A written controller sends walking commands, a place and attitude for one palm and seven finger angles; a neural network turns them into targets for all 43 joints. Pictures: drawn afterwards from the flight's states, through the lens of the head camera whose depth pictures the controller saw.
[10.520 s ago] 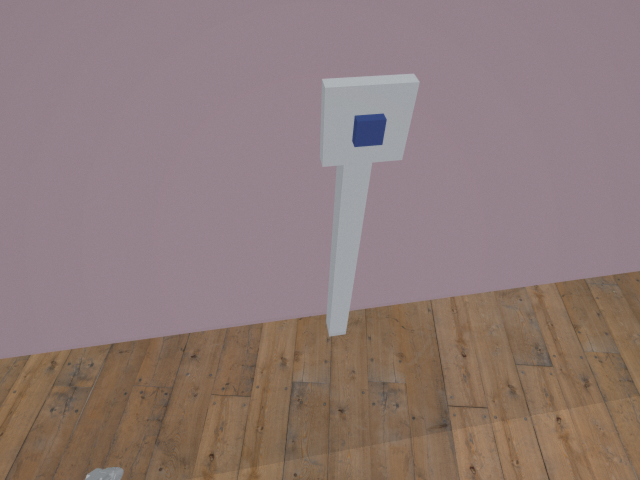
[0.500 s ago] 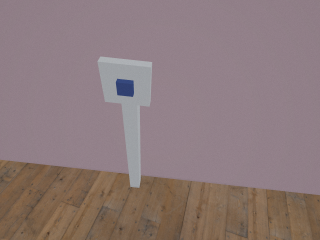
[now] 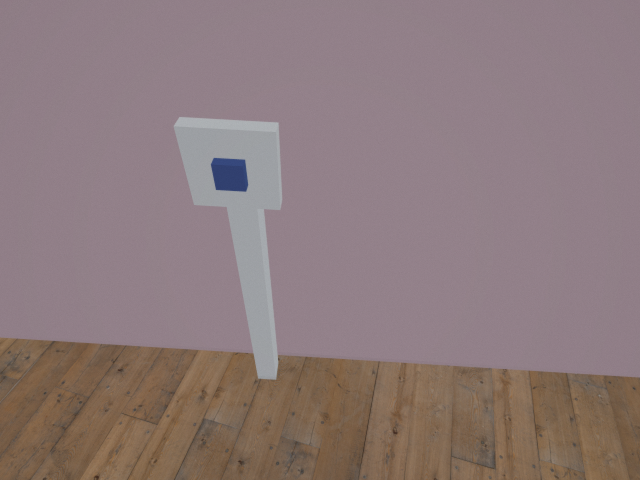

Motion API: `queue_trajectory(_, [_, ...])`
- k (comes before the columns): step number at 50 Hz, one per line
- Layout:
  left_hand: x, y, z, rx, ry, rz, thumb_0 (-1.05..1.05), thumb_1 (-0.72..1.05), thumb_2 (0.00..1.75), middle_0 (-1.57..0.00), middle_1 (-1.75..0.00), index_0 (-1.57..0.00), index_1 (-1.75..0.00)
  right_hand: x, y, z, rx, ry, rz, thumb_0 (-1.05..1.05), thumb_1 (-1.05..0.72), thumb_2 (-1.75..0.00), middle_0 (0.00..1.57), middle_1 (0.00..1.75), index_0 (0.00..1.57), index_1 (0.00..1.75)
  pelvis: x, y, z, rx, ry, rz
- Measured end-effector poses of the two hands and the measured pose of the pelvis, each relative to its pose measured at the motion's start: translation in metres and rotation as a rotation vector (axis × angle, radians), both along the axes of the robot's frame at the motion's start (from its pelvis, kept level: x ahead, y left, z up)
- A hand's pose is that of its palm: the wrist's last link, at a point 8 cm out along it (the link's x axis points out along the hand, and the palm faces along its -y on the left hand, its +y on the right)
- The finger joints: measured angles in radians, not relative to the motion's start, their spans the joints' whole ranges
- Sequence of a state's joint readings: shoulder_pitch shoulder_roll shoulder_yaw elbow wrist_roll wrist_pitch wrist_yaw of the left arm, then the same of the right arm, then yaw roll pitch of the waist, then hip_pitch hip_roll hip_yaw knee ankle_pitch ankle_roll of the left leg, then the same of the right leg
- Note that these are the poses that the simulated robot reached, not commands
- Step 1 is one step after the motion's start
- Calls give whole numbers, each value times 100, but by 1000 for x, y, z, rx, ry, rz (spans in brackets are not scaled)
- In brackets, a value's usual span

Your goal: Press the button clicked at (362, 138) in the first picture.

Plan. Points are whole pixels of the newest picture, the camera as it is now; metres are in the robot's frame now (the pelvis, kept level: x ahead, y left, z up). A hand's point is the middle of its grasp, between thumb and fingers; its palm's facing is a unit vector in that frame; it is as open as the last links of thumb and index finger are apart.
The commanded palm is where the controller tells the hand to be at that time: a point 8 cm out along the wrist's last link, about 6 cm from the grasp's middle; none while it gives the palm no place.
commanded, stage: come to a stop and stand still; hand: left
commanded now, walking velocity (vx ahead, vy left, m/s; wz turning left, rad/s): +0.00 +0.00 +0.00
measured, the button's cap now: (230, 173) +0.56 +0.19 +0.09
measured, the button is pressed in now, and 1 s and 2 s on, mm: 0 0 0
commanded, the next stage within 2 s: look again from close up in 0.62 s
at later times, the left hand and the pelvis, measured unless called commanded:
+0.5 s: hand out of the picture -0.05 +0.18 -0.18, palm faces +0.04 -0.99 -0.16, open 7.4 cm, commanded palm none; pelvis -0.03 +0.01 +0.00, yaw +0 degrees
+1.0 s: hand out of the picture -0.04 +0.18 -0.17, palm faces +0.04 -0.99 -0.15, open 7.4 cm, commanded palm none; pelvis -0.02 +0.02 +0.01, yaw +0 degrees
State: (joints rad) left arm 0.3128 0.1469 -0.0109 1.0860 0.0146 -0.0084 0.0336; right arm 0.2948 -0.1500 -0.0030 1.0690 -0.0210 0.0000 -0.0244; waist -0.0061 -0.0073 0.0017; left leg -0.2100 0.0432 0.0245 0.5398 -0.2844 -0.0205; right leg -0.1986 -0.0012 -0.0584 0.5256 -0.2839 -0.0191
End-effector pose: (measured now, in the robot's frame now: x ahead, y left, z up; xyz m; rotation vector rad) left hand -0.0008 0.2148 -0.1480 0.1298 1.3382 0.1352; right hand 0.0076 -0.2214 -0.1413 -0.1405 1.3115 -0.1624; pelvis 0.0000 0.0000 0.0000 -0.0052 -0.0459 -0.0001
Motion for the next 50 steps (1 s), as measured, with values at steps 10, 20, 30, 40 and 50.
queue_trajectory(10, [-16,8,3,4,-13,6,1,91,90,-20,-30,-20,-30,-33,9,3,15,41,0,1,-91,-90,20,30,19,30,-16,3,3,0,2,3])
queue_trajectory(20, [-43,12,2,-9,38,21,0,91,90,-20,-30,-20,-30,-58,19,4,21,96,-8,1,-91,-90,20,30,19,30,-24,10,4,-1,9,4])
queue_trajectory(30, [-59,10,1,-22,70,38,0,91,90,-20,-30,-20,-30,-54,26,4,23,87,0,1,-91,-90,20,30,19,30,-27,15,4,-1,12,8])
queue_trajectory(40, [-60,9,2,-26,71,40,0,91,90,-20,-30,-20,-30,-40,25,4,18,58,9,1,-92,-90,20,30,20,30,-27,18,5,0,14,4])
queue_trajectory(50, [-49,13,2,-24,52,28,0,91,90,-20,-30,-20,-30,-38,25,7,12,55,6,1,-91,-90,20,30,19,30,-25,19,6,0,14,3])
